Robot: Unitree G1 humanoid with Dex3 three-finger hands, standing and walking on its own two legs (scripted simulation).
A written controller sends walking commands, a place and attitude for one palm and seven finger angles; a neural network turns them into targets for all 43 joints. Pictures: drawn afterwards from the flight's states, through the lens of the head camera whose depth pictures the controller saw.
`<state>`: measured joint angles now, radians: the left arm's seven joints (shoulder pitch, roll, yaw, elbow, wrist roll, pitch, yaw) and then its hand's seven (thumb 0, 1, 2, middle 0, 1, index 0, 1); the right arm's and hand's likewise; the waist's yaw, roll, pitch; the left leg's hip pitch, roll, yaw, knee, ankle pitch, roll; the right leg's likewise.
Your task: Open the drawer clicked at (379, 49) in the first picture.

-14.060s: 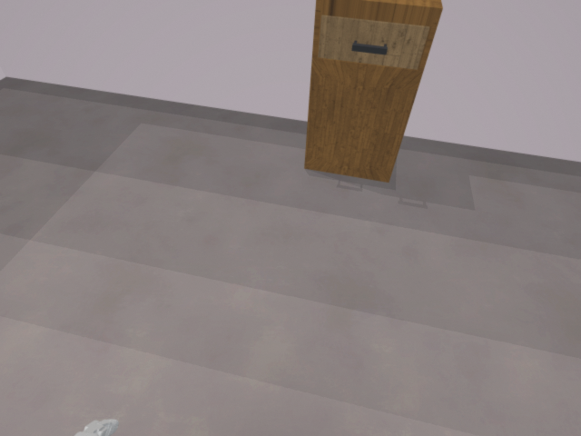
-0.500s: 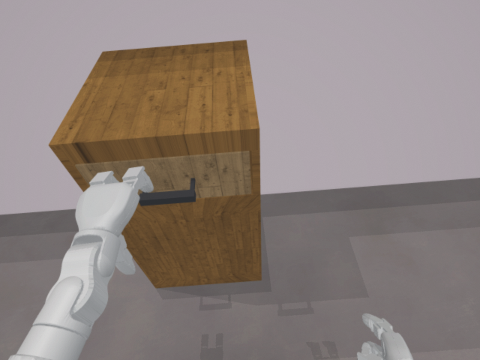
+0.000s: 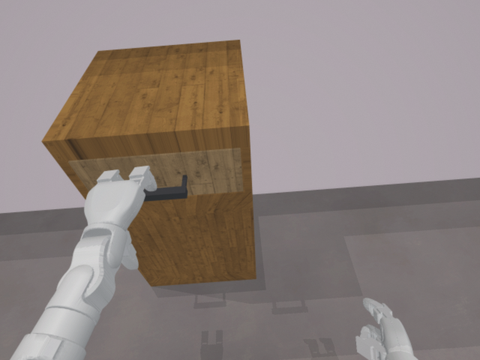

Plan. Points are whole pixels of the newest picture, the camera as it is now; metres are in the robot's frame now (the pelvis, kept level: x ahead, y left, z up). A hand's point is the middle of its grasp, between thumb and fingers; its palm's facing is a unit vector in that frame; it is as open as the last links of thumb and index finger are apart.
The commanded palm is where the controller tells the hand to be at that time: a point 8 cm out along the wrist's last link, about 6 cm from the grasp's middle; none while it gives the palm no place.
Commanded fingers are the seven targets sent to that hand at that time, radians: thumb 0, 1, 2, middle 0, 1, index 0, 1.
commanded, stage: move the hooked fingers above the handle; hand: left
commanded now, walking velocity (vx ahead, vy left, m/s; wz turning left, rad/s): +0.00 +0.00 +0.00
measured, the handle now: (160, 187) +0.50 +0.27 -0.07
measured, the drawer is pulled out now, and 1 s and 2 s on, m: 0.00 0.00 0.00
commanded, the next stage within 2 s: none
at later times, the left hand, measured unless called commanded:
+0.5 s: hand (141, 203) +0.38 +0.25 +0.03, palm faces +0.02 -0.04 -1.00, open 13.8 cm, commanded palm +0.36 +0.26 +0.09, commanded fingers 0.00 -0.50 0.30 -0.30 -1.20 -0.30 -1.20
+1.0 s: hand (150, 191) +0.43 +0.26 +0.00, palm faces -0.04 +0.00 -1.00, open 13.8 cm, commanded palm +0.41 +0.25 +0.06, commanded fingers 0.00 -0.50 0.30 -0.30 -1.20 -0.30 -1.20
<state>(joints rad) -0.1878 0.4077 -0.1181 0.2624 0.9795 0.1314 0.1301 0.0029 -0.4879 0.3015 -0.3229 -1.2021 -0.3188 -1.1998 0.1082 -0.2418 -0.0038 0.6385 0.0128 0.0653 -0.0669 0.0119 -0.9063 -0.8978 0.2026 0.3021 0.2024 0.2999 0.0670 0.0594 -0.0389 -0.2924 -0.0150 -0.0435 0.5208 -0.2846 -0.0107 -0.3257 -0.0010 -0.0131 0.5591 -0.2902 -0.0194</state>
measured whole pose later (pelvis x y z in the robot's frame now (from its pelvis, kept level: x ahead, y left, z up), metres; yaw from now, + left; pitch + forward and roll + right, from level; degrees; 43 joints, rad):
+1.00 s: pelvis +0.01 +0.02 -0.02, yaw -1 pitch +15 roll +0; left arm -0.58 0.42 -0.04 0.86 1.08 0.02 0.34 0.00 -0.49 0.30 -0.32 -1.20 -0.32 -1.20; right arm 0.28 -0.24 -0.06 0.68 0.00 0.07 -0.04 0.01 -0.91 -0.90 0.20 0.30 0.20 0.30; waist -0.03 0.04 -0.12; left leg -0.59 -0.01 -0.02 0.71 -0.37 0.01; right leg -0.61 0.00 0.01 0.70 -0.34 0.00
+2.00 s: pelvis +0.01 +0.03 -0.03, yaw -2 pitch +17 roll -2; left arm -0.65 0.45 -0.04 0.99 1.06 -0.02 0.34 0.00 -0.48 0.30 -0.32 -1.20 -0.32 -1.20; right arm 0.32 -0.24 -0.07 0.71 -0.01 0.09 -0.01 0.01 -0.91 -0.90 0.20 0.30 0.20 0.30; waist -0.06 0.04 -0.14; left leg -0.69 -0.01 -0.02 0.78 -0.40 0.03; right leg -0.68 0.00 0.01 0.72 -0.34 0.02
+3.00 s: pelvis +0.02 +0.02 -0.03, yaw -2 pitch +18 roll -1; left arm -0.64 0.44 -0.02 0.98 1.07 -0.04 0.35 0.00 -0.48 0.30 -0.32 -1.20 -0.32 -1.20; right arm 0.33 -0.25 -0.06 0.72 -0.01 0.10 -0.02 0.01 -0.91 -0.90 0.20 0.30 0.20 0.30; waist -0.07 0.05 -0.16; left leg -0.67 0.00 -0.02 0.76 -0.40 0.01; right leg -0.68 0.02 0.01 0.72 -0.36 0.00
